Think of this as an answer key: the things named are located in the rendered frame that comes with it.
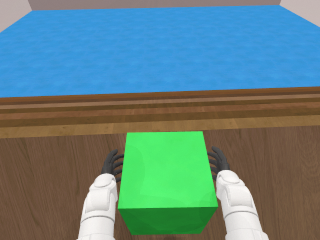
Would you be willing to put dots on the left robot hand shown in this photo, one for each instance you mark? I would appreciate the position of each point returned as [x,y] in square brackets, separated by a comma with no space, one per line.
[109,165]

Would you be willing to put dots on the robot left forearm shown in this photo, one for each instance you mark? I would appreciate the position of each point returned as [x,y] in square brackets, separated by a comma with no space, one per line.
[98,214]

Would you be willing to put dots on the robot right forearm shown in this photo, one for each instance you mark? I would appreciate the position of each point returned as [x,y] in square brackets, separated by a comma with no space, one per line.
[238,208]

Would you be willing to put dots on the right robot hand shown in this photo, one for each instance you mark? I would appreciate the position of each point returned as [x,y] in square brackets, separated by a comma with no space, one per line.
[220,162]

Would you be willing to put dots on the carton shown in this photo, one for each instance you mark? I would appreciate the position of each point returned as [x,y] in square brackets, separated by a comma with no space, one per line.
[166,183]

